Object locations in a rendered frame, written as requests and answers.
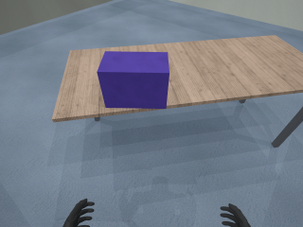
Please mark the carton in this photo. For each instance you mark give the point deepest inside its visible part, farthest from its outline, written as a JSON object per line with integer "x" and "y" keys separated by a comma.
{"x": 134, "y": 79}

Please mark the table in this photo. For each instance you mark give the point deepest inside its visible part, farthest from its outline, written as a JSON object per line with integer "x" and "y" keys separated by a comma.
{"x": 200, "y": 72}

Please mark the left robot hand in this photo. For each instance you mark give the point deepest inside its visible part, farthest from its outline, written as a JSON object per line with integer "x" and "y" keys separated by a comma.
{"x": 74, "y": 219}

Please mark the right robot hand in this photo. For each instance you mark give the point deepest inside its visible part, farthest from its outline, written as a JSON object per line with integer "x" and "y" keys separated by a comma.
{"x": 238, "y": 217}

